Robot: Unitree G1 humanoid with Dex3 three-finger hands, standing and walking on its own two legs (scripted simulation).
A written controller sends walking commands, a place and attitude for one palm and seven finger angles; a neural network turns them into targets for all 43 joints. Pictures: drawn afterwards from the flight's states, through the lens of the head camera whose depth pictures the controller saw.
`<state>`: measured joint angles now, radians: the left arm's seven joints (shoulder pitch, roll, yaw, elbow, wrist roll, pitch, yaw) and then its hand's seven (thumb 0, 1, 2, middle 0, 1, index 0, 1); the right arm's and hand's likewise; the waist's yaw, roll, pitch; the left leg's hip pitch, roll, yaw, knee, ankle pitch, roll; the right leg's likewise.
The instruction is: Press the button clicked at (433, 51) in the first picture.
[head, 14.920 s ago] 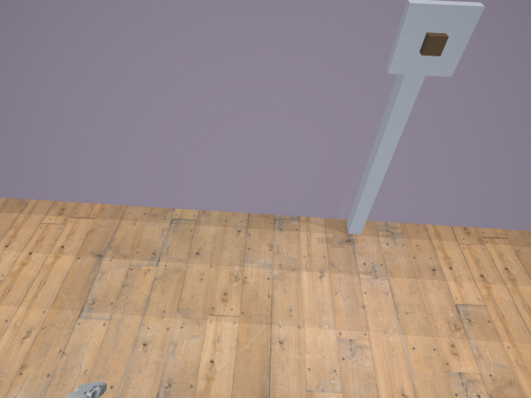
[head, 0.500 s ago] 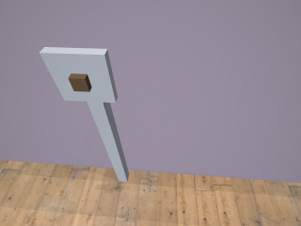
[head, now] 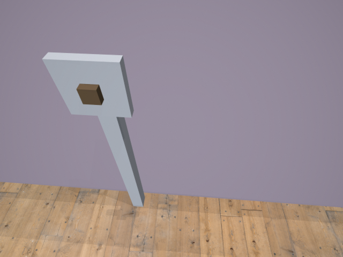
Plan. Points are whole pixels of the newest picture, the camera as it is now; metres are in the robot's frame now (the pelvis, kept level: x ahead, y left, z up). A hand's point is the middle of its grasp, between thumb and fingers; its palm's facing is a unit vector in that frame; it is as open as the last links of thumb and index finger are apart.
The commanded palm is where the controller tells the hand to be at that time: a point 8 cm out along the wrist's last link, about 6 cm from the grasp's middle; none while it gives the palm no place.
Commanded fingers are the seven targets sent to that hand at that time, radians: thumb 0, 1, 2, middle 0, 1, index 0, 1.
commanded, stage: look again from close up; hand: left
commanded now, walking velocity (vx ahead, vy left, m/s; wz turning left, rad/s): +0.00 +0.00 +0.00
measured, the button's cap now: (91, 93) +0.46 +0.24 +0.13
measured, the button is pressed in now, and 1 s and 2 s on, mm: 0 0 0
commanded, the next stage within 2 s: raise the hand and make a fist in 0.22 s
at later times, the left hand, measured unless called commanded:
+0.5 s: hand (87, 244) +0.16 +0.20 -0.04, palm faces +0.23 -0.96 -0.14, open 6.9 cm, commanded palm +0.10 +0.23 -0.05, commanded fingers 0.00 0.90 0.90 -0.47 -0.60 -0.47 -0.60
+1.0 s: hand (78, 249) +0.14 +0.20 +0.01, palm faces -0.05 -1.00 -0.05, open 3.7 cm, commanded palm +0.11 +0.26 +0.01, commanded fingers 0.00 0.90 0.90 -1.16 -1.35 -1.16 -1.35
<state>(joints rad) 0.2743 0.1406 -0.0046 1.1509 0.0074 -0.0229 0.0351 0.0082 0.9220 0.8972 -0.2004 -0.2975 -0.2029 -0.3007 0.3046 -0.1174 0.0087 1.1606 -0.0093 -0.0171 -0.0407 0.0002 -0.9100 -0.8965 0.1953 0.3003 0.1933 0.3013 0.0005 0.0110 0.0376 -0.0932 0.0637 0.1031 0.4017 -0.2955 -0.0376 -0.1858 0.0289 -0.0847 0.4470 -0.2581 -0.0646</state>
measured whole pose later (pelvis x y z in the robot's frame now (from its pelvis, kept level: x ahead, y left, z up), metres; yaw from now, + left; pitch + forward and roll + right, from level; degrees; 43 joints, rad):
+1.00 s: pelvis -0.06 +0.03 -0.06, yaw +4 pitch +8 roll -2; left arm 0.40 0.23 0.05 -0.14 -0.21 -0.32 -0.26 0.02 0.90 0.90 -0.90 -1.06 -0.90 -1.07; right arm 0.22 -0.18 0.08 0.50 0.03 -0.21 -0.03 0.01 -0.90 -0.90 0.20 0.30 0.20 0.30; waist 0.03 0.02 -0.08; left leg -0.68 0.03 -0.01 1.03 -0.50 0.01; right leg -0.68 -0.04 -0.15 0.96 -0.41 -0.03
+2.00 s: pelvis -0.03 +0.04 -0.01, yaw +3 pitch -1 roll -1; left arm 0.17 0.32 0.31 -0.12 -0.32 0.04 -0.36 0.01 0.90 0.90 -1.30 -1.50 -1.30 -1.50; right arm 0.23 -0.25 0.08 0.63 0.06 -0.29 -0.08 0.01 -0.90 -0.90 0.20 0.30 0.20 0.30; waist 0.05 0.05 -0.03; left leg -0.21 0.02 0.03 0.58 -0.35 0.02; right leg -0.24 -0.02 -0.12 0.54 -0.27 -0.01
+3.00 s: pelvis -0.04 +0.02 -0.01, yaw +2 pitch -1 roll +0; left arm -0.16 0.30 0.27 0.27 -0.26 -0.04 -0.30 0.01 0.90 0.90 -1.30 -1.50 -1.30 -1.50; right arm 0.24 -0.27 0.06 0.66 0.06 -0.27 -0.10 0.01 -0.90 -0.90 0.20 0.30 0.20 0.30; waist 0.01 0.04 -0.01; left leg -0.24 0.02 0.05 0.56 -0.31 0.00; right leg -0.30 -0.02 -0.10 0.55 -0.25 -0.03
